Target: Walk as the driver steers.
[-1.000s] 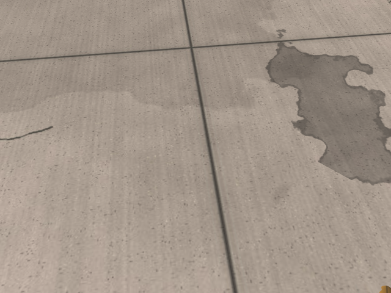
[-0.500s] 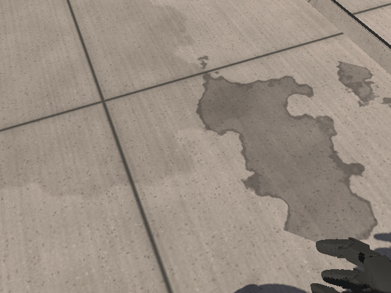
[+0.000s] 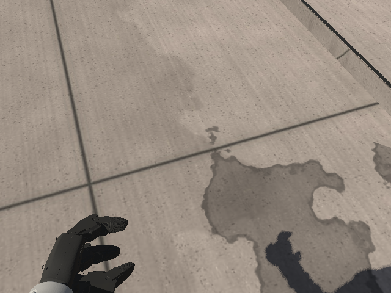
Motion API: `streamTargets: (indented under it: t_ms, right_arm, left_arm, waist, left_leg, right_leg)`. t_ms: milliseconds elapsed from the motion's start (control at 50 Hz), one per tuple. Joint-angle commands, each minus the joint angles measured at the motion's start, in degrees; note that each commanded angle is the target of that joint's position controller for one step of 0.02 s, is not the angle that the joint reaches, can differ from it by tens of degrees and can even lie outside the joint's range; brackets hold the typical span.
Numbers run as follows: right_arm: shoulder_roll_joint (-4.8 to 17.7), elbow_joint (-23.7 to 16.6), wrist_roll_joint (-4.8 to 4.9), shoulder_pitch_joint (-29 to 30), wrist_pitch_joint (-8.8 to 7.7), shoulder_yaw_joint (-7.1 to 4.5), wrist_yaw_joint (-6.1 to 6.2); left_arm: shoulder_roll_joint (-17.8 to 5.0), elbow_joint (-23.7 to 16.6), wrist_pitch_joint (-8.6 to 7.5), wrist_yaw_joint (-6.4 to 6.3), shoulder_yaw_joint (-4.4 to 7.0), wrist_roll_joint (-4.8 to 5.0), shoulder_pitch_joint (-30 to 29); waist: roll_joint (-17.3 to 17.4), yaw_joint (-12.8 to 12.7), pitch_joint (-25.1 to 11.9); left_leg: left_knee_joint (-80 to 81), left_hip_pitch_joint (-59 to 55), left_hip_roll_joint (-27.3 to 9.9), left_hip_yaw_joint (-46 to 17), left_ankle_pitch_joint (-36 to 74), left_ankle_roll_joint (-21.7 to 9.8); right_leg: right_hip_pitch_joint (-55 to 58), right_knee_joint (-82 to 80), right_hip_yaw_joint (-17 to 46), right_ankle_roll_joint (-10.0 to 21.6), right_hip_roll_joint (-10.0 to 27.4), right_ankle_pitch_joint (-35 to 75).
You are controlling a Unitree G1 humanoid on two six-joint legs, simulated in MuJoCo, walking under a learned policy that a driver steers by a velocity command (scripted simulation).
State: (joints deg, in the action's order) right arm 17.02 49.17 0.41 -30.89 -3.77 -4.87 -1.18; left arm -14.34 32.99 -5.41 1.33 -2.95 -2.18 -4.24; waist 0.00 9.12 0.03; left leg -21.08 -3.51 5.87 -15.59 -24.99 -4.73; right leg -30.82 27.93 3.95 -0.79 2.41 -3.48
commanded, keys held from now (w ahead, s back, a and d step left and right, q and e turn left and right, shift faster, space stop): w+q+shift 0.64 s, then w+e+shift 0.36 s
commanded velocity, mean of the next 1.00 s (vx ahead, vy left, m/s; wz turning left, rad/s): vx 1.00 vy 0.00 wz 0.61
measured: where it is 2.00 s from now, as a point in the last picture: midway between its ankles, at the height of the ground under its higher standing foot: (53, 57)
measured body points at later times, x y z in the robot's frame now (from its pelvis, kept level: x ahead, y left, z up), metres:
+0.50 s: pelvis +0.44 +0.05 -0.03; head +0.47 +0.06 +0.41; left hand +0.31 +0.30 -0.16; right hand +0.75 -0.08 -0.11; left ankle +0.52 +0.11 -0.73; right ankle +0.25 -0.17 -0.60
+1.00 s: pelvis +0.89 +0.22 +0.00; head +0.90 +0.23 +0.45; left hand +0.78 +0.51 -0.11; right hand +1.13 +0.06 -0.11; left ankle +0.70 +0.24 -0.61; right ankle +0.97 +0.20 -0.72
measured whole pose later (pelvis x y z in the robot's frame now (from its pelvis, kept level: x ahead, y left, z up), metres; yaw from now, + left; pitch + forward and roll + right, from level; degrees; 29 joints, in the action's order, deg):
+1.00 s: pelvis +0.89 +0.22 +0.00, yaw +33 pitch +0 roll -1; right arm 18.1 43.5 -3.2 -14.8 -5.1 -0.9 -0.6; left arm -18.1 44.1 -2.3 1.4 3.2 -1.1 18.5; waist 1.5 -1.2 1.5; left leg -72.6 18.5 2.6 -2.3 -16.7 -3.6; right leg -20.0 30.6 -0.6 5.2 -5.9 -10.8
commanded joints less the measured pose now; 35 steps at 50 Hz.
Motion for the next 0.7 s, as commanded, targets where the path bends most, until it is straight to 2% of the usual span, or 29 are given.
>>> streamTargets:
  t_ms: [20,40,60,80,100,120,140,180,220,260,300,320,360,380,400,420,440,460,480,500,520,540,560,580,600,620,660,680,700]
  right_arm:
    - [8.50,-5.94,0.00,6.89,-1.48,-1.75,0.15]
    - [0.42,-8.87,2.35,2.29,-1.49,0.39,0.47]
    - [3.69,-9.18,0.93,4.44,-0.52,0.77,0.90]
    - [5.97,-8.79,-0.42,10.72,0.20,0.29,0.77]
    - [5.78,-9.09,-1.18,14.13,0.58,0.28,0.04]
    - [5.05,-9.53,-1.76,16.30,1.16,0.30,-0.78]
    - [3.64,-10.39,-2.23,16.70,2.01,0.58,-1.56]
    - [1.60,-12.88,-2.21,19.95,3.44,1.31,-2.34]
    - [1.33,-15.81,-2.45,24.15,3.97,1.94,-3.06]
    - [1.88,-17.95,-2.38,27.26,3.93,2.47,-3.79]
    - [2.53,-19.01,-2.27,30.95,3.95,2.98,-4.66]
    - [2.38,-19.39,-2.28,32.58,3.90,3.27,-4.95]
    - [3.34,-18.64,-2.20,32.60,3.70,3.15,-4.84]
    - [4.27,-17.79,-2.20,29.77,3.60,2.85,-4.49]
    - [5.89,-16.16,-2.18,23.69,3.41,2.16,-4.06]
    - [7.99,-13.13,-2.15,13.15,3.22,0.95,-3.36]
    - [10.70,-8.92,-2.09,1.40,2.94,-0.82,-2.06]
    - [14.56,-8.23,-0.09,3.93,3.84,-2.91,-0.39]
    - [22.12,-12.08,-2.46,9.65,4.85,-3.74,-0.33]
    - [19.92,-13.25,-2.00,6.51,5.16,-3.94,0.54]
    - [16.53,-11.20,-1.63,7.80,4.57,-3.22,1.21]
    - [13.90,-10.02,-1.43,9.10,3.56,-2.42,1.48]
    - [12.94,-10.17,-1.53,11.32,2.51,-1.88,1.84]
    - [11.45,-10.24,-1.49,13.00,1.77,-1.13,1.89]
    - [10.51,-10.12,-1.28,13.05,1.06,-0.67,1.57]
    - [10.45,-9.97,-1.06,13.12,0.43,-0.62,1.28]
    - [10.19,-9.70,-0.96,14.19,-0.38,-0.68,1.03]
    - [9.42,-9.24,-0.81,13.97,-0.81,-0.57,0.83]
    - [8.65,-8.43,-0.28,12.55,-1.38,-0.37,0.47]
  left_arm:
    - [-15.46,2.63,-0.95,-3.08,6.72,-1.27,28.58]
    - [-19.90,3.03,-0.36,-3.24,7.88,-3.13,30.08]
    - [-17.66,3.44,0.35,-3.04,8.33,-1.80,26.50]
    - [-11.29,2.95,0.40,-2.79,7.04,-1.26,22.46]
    - [-8.51,4.02,0.28,-2.40,6.36,-1.13,21.44]
    - [-7.60,5.30,0.12,-2.40,6.12,-1.29,22.05]
    - [-6.92,7.02,-0.24,-2.40,5.89,-0.83,23.41]
    - [-5.32,9.74,-1.21,-1.64,5.66,0.56,25.33]
    - [-5.25,10.71,-1.85,-1.25,5.64,1.04,24.54]
    - [-6.29,11.20,-2.38,-1.42,5.80,0.83,22.12]
    - [-7.85,12.02,-2.55,-1.53,6.09,0.81,22.13]
    - [-8.94,12.51,-2.52,-1.60,6.29,0.74,22.87]
    - [-11.70,13.15,-2.16,-2.00,6.83,0.76,26.68]
    - [-13.63,12.99,-1.48,-2.45,7.30,0.72,27.45]
    - [-15.55,12.50,-0.50,-2.88,7.82,0.46,26.75]
    - [-17.02,11.51,0.53,-3.12,8.29,0.22,24.49]
    - [-16.70,10.26,1.25,-2.84,8.31,-0.13,22.51]
    - [-11.63,9.65,1.30,-1.83,7.56,-0.46,21.62]
    - [-8.92,2.18,0.25,-1.59,6.23,0.32,26.77]
    - [-11.70,0.57,-1.28,-1.47,6.02,0.16,20.44]
    - [-11.25,0.51,-2.02,-1.48,5.55,0.31,18.44]
    - [-10.61,0.60,-1.81,-1.67,5.24,-0.22,17.33]
    - [-9.98,1.30,-0.76,-1.78,4.92,-1.36,18.14]
    - [-9.99,2.01,0.79,-1.76,4.86,-2.12,20.38]
    - [-9.58,1.83,2.04,-1.71,4.82,-2.26,20.13]
    - [-8.66,0.66,2.65,-1.54,4.55,-2.12,17.79]
    - [-5.80,-2.22,2.62,-0.65,3.38,-1.29,11.16]
    - [-4.34,-2.44,2.35,-0.06,2.78,-0.70,9.44]
    - [-3.45,-2.06,2.02,0.44,2.46,-0.15,8.37]
  waist:
    - [-3.13,-19.36,-17.15]
    - [-18.30,-15.66,-24.86]
    - [-17.24,-14.03,-20.84]
    - [-8.85,-14.74,-11.38]
    - [-3.66,-14.30,-5.85]
    - [-3.44,-13.55,-3.15]
    - [-5.26,-12.24,-1.29]
    - [-6.65,-10.69,0.39]
    - [-6.08,-9.47,1.60]
    - [-5.94,-7.76,3.82]
    - [-3.03,-7.80,6.38]
    - [-2.18,-7.87,7.56]
    - [-2.67,-7.77,5.43]
    - [-4.50,-5.81,3.24]
    - [-5.70,-1.97,-0.65]
    - [-6.65,3.25,-5.56]
    - [-4.11,7.69,-10.33]
    - [8.69,3.95,-7.60]
    - [15.43,-4.37,-16.05]
    - [4.38,0.16,-18.84]
    - [-0.71,-2.81,-7.82]
    - [-4.43,-6.23,-1.90]
    - [-5.29,-8.93,0.67]
    - [-5.34,-11.53,2.11]
    - [-4.88,-12.33,2.76]
    - [-4.15,-12.31,3.88]
    - [-2.13,-11.52,5.82]
    - [-0.90,-10.51,5.67]
    - [-0.29,-9.02,4.95]
  left_leg:
    - [-35.12,24.82,-3.61,0.01,31.56,-2.32]
    - [-52.15,41.81,1.96,6.69,-5.09,-1.01]
    - [-59.00,49.39,-3.55,9.24,-0.09,-2.00]
    - [-58.21,51.58,-6.33,10.73,5.26,-1.95]
    - [-55.46,50.52,-8.15,11.09,7.91,-1.43]
    - [-54.08,49.47,-9.34,11.26,8.33,-0.96]
    - [-53.53,49.06,-10.27,11.43,8.27,-0.55]
    - [-52.93,51.37,-11.72,12.19,8.38,-0.31]
    - [-50.51,52.24,-12.02,13.52,12.82,-0.16]
    - [-44.02,50.02,-11.90,14.96,19.52,-0.22]
    - [-33.36,44.58,-10.51,19.44,24.79,-1.33]
    - [-28.41,41.15,-9.31,21.98,25.85,-2.44]
    - [-24.13,34.05,-4.35,27.15,24.72,-4.56]
    - [-23.32,30.56,-2.36,27.89,22.11,-5.49]
    - [-22.94,23.69,-0.74,27.33,19.47,-6.71]
    - [-22.70,12.32,0.52,25.50,16.74,-8.36]
    - [-18.41,-3.84,0.85,21.10,14.94,-10.35]
    - [-14.12,-11.98,-4.75,9.89,11.61,-11.81]
    - [-6.13,-25.68,-19.37,-23.70,13.91,-23.59]
    - [3.14,-24.46,-21.53,-32.40,3.48,-24.70]
    - [6.70,-13.48,-20.61,-29.56,3.03,-22.00]
    - [7.09,-2.84,-17.86,-24.29,8.41,-19.59]
    - [6.74,5.50,-14.73,-18.90,13.74,-18.25]
    - [7.42,12.36,-12.84,-14.87,16.19,-17.75]
    - [8.20,17.75,-11.26,-12.59,17.01,-17.51]
    - [9.36,21.97,-9.61,-10.36,17.50,-17.19]
    - [11.95,28.50,-6.20,-5.22,17.10,-14.88]
    - [12.71,29.51,-4.74,-2.16,19.08,-13.05]
    - [13.93,29.27,-4.80,-0.48,21.93,-11.61]
  right_leg:
    - [45.99,0.20,8.56,3.72,9.70,-22.37]
    - [58.37,-9.00,38.14,8.92,26.17,-40.37]
    - [53.38,-12.66,45.62,10.73,25.53,-46.50]
    - [45.66,-12.22,34.24,9.43,21.84,-40.04]
    - [39.10,-12.19,24.15,8.54,19.03,-26.95]
    - [35.17,-12.82,17.35,7.46,16.71,-17.58]
    - [32.39,-13.61,12.11,6.62,15.23,-12.24]
    - [31.34,-14.36,5.26,5.53,14.62,-0.94]
    - [29.21,-16.68,-1.52,4.76,13.80,5.76]
    - [25.86,-19.26,-8.53,3.96,11.78,9.57]
    - [23.90,-22.02,-14.67,2.92,9.57,12.94]
    - [23.79,-22.25,-17.36,2.46,9.14,18.63]
    - [28.67,-16.14,-19.65,1.32,8.99,46.09]
    - [31.40,-10.41,-19.74,0.98,9.99,57.19]
    - [32.09,-1.15,-19.30,1.06,11.41,63.80]
    - [29.17,12.03,-18.13,1.83,12.78,66.20]
    - [19.67,30.59,-17.35,2.09,11.72,54.08]
    - [3.39,54.29,-17.20,0.56,-0.45,-7.75]
    - [-17.41,71.81,-8.03,-1.94,-5.09,-26.10]
    - [-21.98,69.96,1.13,-1.59,-2.65,-20.77]
    - [-22.07,62.44,1.73,-1.10,0.46,-18.23]
    - [-17.90,54.94,1.46,-1.31,2.72,-17.97]
    - [-13.03,51.08,1.46,-1.85,3.81,-19.64]
    - [-8.94,47.44,1.34,-2.67,4.60,-21.20]
    - [-6.17,43.20,0.80,-3.39,5.24,-23.39]
    - [-4.37,38.02,-0.31,-3.89,5.53,-22.20]
    - [0.40,25.87,-2.70,-3.87,5.66,-9.67]
    - [4.19,19.14,-3.59,-3.04,5.40,-0.96]
    - [8.49,14.12,-4.33,-1.84,4.87,7.95]
Velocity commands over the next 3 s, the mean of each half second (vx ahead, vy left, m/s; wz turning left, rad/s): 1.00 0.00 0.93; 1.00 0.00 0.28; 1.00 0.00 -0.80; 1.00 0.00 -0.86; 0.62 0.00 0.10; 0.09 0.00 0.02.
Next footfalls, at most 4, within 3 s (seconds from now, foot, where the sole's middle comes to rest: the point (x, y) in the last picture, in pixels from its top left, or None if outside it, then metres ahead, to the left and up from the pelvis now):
0.02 right None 0.19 -0.16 -0.76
0.46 left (142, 274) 0.56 0.13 -0.76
0.88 right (111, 171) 1.00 0.22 -0.76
1.30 left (27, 134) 1.27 0.59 -0.76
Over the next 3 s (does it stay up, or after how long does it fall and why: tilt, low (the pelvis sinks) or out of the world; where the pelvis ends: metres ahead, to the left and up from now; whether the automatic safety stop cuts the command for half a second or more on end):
stays up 2.25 0.39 0.02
